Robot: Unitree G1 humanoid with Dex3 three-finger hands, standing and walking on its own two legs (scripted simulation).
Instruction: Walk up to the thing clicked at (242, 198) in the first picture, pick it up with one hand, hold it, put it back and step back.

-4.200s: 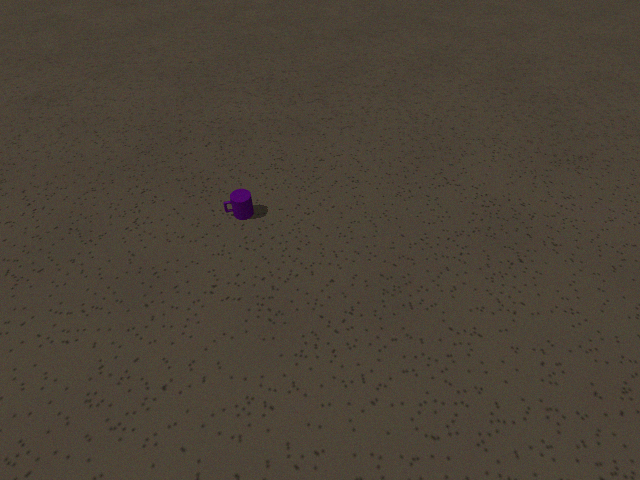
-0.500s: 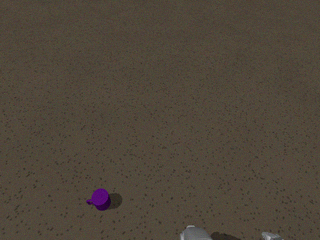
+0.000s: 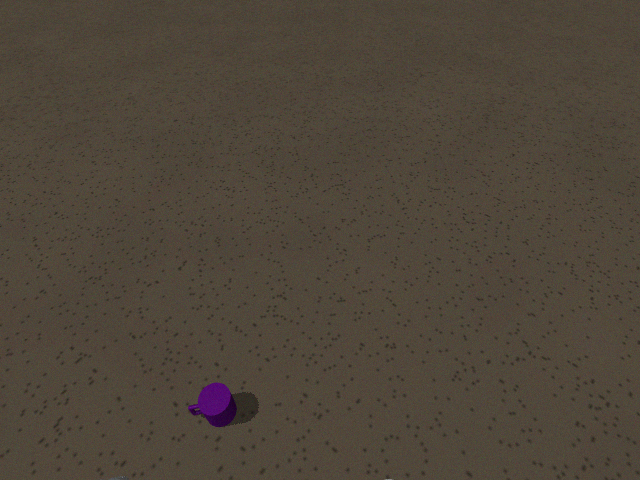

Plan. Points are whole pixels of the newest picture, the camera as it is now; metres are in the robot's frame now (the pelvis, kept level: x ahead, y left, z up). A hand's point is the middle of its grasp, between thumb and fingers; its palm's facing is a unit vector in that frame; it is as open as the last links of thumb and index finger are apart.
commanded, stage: walk up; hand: left
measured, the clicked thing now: (212, 406) +0.44 +0.33 -0.71
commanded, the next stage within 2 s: none
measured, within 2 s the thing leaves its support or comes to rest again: neither
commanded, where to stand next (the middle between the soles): +0.10 +0.01 m, yaw +0 degrees
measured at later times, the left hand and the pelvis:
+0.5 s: hand out of the picture +0.10 +0.26 -0.14, palm faces +0.03 -0.93 -0.36, open 7.4 cm; pelvis +0.04 +0.00 +0.01, yaw +1 degrees
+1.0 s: hand out of the picture +0.13 +0.25 -0.14, palm faces +0.02 -0.95 -0.32, open 7.4 cm; pelvis +0.04 +0.00 +0.01, yaw +1 degrees
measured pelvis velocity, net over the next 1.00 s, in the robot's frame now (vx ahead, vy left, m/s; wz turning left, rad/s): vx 0.04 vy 0.00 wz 0.02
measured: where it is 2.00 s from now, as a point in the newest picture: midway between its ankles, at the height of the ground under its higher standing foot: outside the picture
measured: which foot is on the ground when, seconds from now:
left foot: down 0.00-1.00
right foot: down 0.00-1.00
